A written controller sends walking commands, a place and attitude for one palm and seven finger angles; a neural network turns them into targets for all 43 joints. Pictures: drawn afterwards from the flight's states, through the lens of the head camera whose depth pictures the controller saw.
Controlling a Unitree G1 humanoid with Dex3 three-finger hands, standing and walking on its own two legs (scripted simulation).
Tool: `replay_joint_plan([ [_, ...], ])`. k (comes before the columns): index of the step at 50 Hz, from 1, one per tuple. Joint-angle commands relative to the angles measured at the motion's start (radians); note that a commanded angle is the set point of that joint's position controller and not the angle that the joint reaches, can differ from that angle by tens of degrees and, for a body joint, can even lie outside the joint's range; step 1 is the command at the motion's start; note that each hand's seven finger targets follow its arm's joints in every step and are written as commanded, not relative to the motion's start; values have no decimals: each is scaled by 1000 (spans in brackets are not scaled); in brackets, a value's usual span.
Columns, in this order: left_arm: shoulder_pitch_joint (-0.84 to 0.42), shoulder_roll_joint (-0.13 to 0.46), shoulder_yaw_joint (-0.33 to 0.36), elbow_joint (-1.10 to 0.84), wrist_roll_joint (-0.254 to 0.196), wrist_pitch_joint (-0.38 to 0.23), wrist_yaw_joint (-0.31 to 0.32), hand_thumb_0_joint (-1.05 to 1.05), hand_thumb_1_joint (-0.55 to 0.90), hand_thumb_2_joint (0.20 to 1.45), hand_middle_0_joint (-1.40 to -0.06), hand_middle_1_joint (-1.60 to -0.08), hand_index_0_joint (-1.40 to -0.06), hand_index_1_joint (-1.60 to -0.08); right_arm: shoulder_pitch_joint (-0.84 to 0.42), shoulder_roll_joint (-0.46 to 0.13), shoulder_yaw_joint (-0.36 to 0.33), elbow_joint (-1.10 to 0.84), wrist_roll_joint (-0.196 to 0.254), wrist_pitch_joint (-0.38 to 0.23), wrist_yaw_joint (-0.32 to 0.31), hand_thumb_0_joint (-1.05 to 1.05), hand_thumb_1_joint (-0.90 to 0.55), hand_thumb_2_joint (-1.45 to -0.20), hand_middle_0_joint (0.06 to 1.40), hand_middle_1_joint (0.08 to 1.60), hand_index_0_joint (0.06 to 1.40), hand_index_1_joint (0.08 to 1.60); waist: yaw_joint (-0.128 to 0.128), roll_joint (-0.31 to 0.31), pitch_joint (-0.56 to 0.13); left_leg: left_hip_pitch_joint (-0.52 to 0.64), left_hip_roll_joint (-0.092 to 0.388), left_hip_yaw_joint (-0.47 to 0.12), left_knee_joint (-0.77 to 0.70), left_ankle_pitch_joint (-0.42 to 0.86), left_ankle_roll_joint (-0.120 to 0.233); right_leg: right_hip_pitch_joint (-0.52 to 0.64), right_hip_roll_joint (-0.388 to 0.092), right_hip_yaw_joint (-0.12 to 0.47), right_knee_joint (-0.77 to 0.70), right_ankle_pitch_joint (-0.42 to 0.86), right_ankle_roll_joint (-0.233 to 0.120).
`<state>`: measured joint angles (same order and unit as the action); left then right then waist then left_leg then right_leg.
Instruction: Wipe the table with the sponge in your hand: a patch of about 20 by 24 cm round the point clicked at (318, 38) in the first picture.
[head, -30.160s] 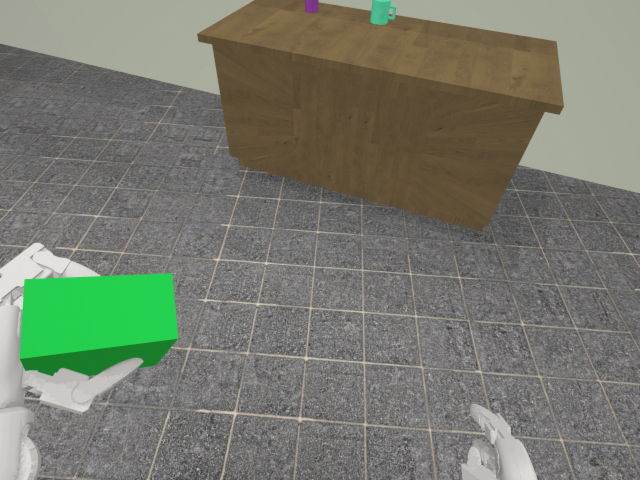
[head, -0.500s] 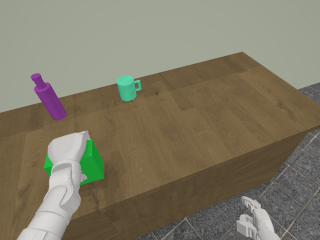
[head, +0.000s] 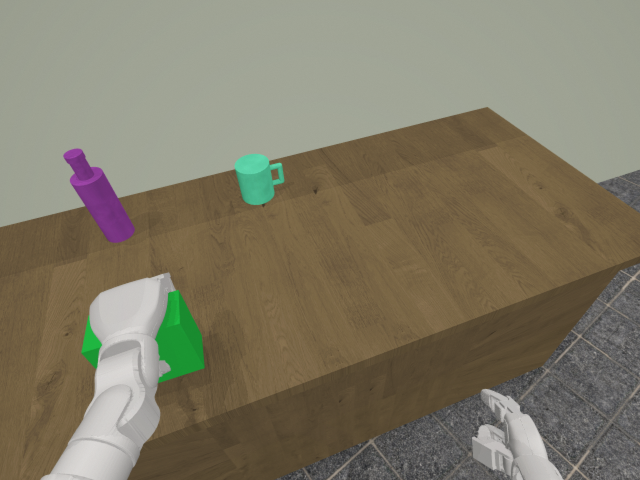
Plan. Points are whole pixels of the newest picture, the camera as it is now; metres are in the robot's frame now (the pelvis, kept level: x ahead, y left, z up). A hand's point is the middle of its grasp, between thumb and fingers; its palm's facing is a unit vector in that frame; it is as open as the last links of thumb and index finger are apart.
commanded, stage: lower the sponge onto the table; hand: left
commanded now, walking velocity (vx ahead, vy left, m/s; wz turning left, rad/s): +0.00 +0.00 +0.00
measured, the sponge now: (153, 349) +0.27 +0.28 -0.01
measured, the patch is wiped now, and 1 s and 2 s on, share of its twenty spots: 0.00 0.05 0.15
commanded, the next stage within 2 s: wipe forward along the first lane in 1.16 s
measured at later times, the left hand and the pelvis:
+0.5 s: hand (153, 341) +0.28 +0.28 +0.00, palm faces -0.08 -0.07 -0.99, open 10.1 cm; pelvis -0.01 +0.00 +0.00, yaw +0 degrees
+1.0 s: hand (168, 349) +0.28 +0.27 -0.02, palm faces -0.09 -0.07 -0.99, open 10.1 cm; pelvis -0.01 +0.00 -0.01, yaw +0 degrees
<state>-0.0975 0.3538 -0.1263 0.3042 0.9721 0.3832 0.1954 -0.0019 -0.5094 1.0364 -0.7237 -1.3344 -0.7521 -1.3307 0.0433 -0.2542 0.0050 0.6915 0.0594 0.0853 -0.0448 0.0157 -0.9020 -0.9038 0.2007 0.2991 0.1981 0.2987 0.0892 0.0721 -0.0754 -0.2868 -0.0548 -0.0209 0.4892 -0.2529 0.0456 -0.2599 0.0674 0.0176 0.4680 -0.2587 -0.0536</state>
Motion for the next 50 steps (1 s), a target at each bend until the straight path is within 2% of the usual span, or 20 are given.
replay_joint_plan([
  [1, -219, 172, 69, -160, 13, 38, 30, 0, 100, 1300, -1200, -1600, -1200, -1600, -171, -121, -39, -163, 7, -42, -7, 0, -900, -900, 200, 300, 200, 300, -8, -93, -220, 83, 12, -68, -24, 300, -16, 103, -40, 83, -32, 374, -29],
  [2, -240, 218, 104, -174, 14, 37, 28, 0, 100, 1300, -1200, -1600, -1200, -1600, -173, -130, -41, -156, 5, -39, -10, 0, -900, -900, 200, 300, 200, 300, -6, -70, -223, 87, 12, -73, -27, 287, -17, 98, -36, 99, -34, 356, -35],
  [3, -252, 177, 64, -186, 17, 35, 21, 0, 100, 1300, -1200, -1600, -1200, -1600, -174, -120, -37, -168, 5, -38, -12, 0, -900, -900, 200, 300, 200, 300, -9, -72, -237, 90, 7, -70, -23, 281, -10, 107, -39, 82, -35, 353, -29],
  [7, -331, 241, 102, -190, 33, -10, 28, 0, 100, 1300, -1200, -1600, -1200, -1600, -156, -124, -40, -152, 0, -44, -26, 0, -900, -900, 200, 300, 200, 300, -22, -43, -208, 85, 8, -76, -24, 217, -3, 62, -31, 101, -44, 268, -33],
  [13, -397, 224, 96, -130, 56, -73, 68, 0, 100, 1300, -1200, -1600, -1200, -1600, -129, -110, -45, -135, -1, -58, -35, 0, -900, -900, 200, 300, 200, 300, -22, 13, -239, 90, 11, -79, -19, 172, -5, 19, -28, 79, -36, 167, -35],
  [16, -367, 210, 98, -44, 45, -63, 84, 0, 100, 1300, -1200, -1600, -1200, -1600, -124, -113, -49, -127, 4, -56, -33, 0, -900, -900, 200, 300, 200, 300, -23, -17, -222, 54, 10, -65, -19, 151, -9, 15, -30, 83, -37, 163, -32],
  [17, -356, 253, 143, -35, 38, -57, 89, 0, 100, 1300, -1200, -1600, -1200, -1600, -123, -124, -51, -121, 7, -53, -32, 0, -900, -900, 200, 300, 200, 300, -15, -15, -226, 48, 11, -72, -23, 153, -14, 21, -25, 94, -35, 163, -38],
  [19, -325, 180, 84, -15, 23, -40, 88, 0, 100, 1300, -1200, -1600, -1200, -1600, -129, -116, -49, -139, 11, -53, -28, 0, -900, -900, 200, 300, 200, 300, -18, -38, -224, 37, 12, -64, -20, 155, -13, 24, -30, 73, -32, 174, -30],
  [21, -326, 181, 82, 24, 21, -23, 84, 0, 100, 1300, -1200, -1600, -1200, -1600, -127, -122, -48, -136, 13, -48, -25, 0, -900, -900, 200, 300, 200, 300, -22, -81, -222, 18, 12, -59, -15, 157, -10, 30, -34, 77, -32, 198, -26],
  [22, -294, 235, 139, 38, 16, -19, 85, 0, 100, 1300, -1200, -1600, -1200, -1600, -123, -133, -50, -131, 12, -45, -25, 0, -900, -900, 200, 300, 200, 300, -10, -87, -225, 5, 8, -64, -16, 152, -10, 46, -31, 93, -33, 202, -29],
  [24, -317, 189, 86, 6, 18, -22, 78, 0, 100, 1300, -1200, -1600, -1200, -1600, -124, -125, -49, -147, 13, -44, -24, 0, -900, -900, 200, 300, 200, 300, -21, -94, -242, 7, 7, -61, -8, 165, -5, 51, -36, 82, -23, 230, -23],
  [26, -320, 179, 75, -13, 31, -36, 81, 0, 100, 1300, -1200, -1600, -1200, -1600, -118, -124, -55, -149, 9, -48, -19, 0, -900, -900, 200, 300, 200, 300, -25, -75, -244, 18, 9, -64, 2, 180, -3, 36, -36, 85, -16, 241, -26],
  [27, -322, 219, 114, -25, 33, -44, 87, 0, 100, 1300, -1200, -1600, -1200, -1600, -115, -131, -57, -144, 6, -48, -20, 0, -900, -900, 200, 300, 200, 300, -20, -60, -244, 24, 12, -71, 3, 181, -3, 27, -29, 93, -14, 232, -30],
  [31, -364, 193, 89, -44, 52, -79, 115, 0, 100, 1300, -1200, -1600, -1200, -1600, -103, -118, -62, -140, 2, -55, -19, 0, -900, -900, 200, 300, 200, 300, -32, -19, -241, 35, 17, -72, 14, 170, -2, -15, -29, 81, -5, 193, -29],
  [32, -389, 230, 121, -63, 56, -85, 127, 0, 100, 1300, -1200, -1600, -1200, -1600, -102, -123, -62, -134, 0, -55, -20, 0, -900, -900, 200, 300, 200, 300, -29, -6, -245, 40, 20, -80, 11, 169, -7, -21, -23, 86, -1, 177, -35],
  [36, -365, 170, 81, -44, 62, -81, 164, 0, 100, 1300, -1200, -1600, -1200, -1600, -103, -114, -68, -131, 0, -60, -13, 0, -900, -900, 200, 300, 200, 300, -26, 14, -274, 52, 25, -76, 25, 190, -14, -38, -24, 66, 17, 176, -35],
  [44, -334, 127, 49, 52, 28, 6, 156, 0, 100, 1300, -1200, -1600, -1200, -1600, -115, -120, -60, -137, 13, -42, -6, 0, -900, -900, 200, 300, 200, 300, -28, -91, -255, 5, 19, -64, 30, 178, -12, -12, -28, 65, 16, 220, -26],
  [46, -367, 112, 22, 57, 42, 10, 146, 0, 100, 1300, -1200, -1600, -1200, -1600, -116, -119, -59, -137, 13, -36, -6, 0, -900, -900, 200, 300, 200, 300, -38, -87, -246, 5, 19, -68, 32, 174, -12, -29, -31, 65, 17, 214, -25],
  [47, -370, 147, 56, 58, 44, 8, 145, 0, 100, 1300, -1200, -1600, -1200, -1600, -114, -124, -59, -134, 11, -34, -8, 0, -900, -900, 200, 300, 200, 300, -33, -75, -238, 5, 18, -71, 31, 168, -11, -33, -26, 74, 16, 205, -30],
  [50, -372, 156, 59, 43, 56, -15, 143, 0, 100, 1300, -1200, -1600, -1200, -1600, -106, -117, -58, -140, 6, -30, -11, 0, -900, -900, 200, 300, 200, 300, -29, -52, -284, 11, 11, -63, 46, 191, -6, -5, -33, 77, 26, 254, -28],
])
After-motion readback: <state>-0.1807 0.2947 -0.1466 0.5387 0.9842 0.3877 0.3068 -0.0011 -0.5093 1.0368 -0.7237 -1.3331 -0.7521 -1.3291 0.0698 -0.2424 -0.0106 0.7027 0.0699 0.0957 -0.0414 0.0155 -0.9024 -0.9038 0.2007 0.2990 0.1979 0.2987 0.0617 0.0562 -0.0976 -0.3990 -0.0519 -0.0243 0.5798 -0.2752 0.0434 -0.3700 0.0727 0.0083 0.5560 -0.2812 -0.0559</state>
